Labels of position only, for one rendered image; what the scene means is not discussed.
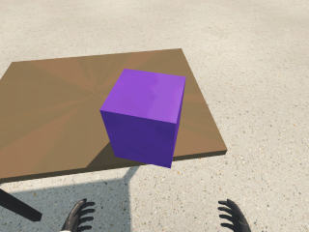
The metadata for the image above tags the right robot hand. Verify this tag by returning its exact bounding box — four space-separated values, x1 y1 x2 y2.
217 198 252 232

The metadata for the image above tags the table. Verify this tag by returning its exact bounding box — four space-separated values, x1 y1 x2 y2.
0 48 228 222

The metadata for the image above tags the left robot hand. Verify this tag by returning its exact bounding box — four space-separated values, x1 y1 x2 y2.
61 198 96 232

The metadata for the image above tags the carton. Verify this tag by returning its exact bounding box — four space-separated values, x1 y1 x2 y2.
99 69 186 169

